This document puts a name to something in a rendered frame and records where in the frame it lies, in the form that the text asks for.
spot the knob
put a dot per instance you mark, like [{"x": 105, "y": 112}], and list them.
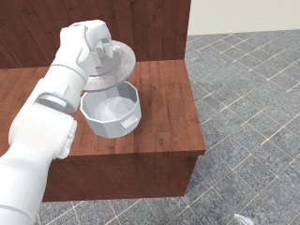
[{"x": 101, "y": 54}]

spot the table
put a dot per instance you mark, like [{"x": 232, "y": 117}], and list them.
[{"x": 157, "y": 158}]

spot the pot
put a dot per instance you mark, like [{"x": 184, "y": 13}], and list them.
[{"x": 112, "y": 113}]

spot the robot left upper arm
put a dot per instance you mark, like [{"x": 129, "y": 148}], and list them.
[{"x": 43, "y": 135}]

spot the robot left forearm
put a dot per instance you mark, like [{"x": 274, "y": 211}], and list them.
[{"x": 67, "y": 76}]

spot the robot left hand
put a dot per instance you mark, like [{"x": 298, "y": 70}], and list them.
[{"x": 103, "y": 35}]

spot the robot right hand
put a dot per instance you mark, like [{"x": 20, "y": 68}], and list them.
[{"x": 242, "y": 220}]

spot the lid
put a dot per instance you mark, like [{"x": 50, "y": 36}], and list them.
[{"x": 113, "y": 71}]

